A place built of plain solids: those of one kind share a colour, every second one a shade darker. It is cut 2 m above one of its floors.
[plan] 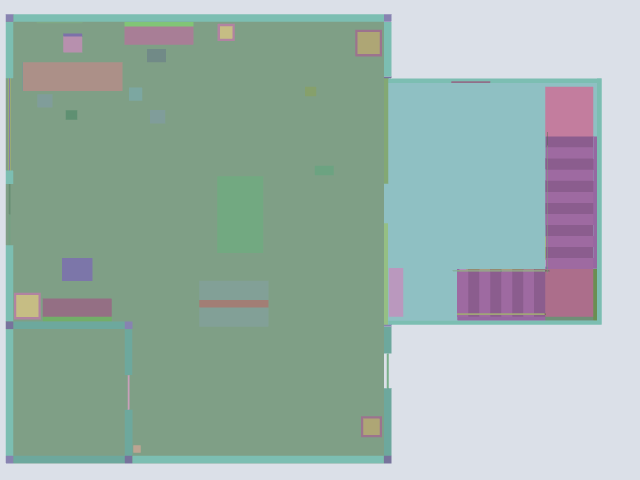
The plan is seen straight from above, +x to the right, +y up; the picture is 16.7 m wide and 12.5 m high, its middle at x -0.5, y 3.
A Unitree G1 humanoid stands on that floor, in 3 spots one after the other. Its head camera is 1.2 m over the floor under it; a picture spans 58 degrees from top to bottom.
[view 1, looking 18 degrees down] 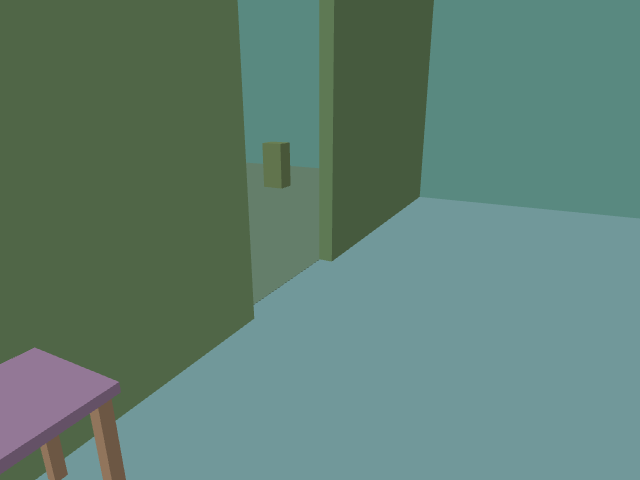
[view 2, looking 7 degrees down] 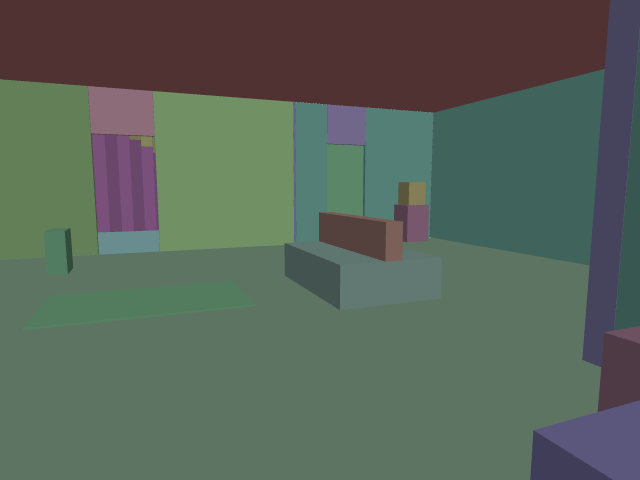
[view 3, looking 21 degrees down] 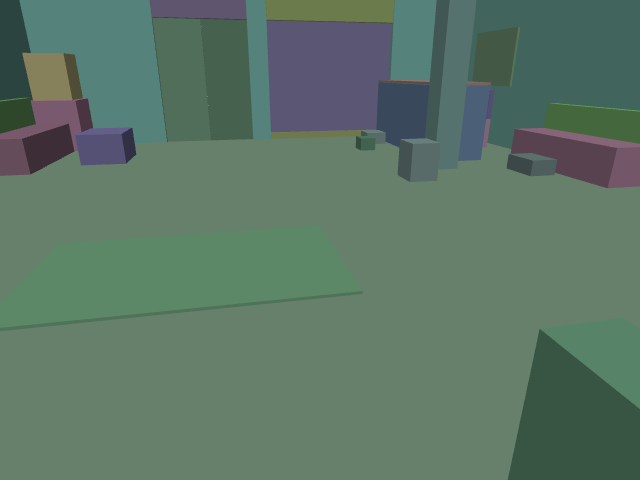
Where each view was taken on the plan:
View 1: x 2.62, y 1.62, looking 117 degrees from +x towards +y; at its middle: wall_cheek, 3.36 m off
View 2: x -7.38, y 3.66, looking -22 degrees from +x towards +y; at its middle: lobby_island_spine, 5.98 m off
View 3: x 0.17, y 3.95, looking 168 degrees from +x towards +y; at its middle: lobby_runner_top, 3.29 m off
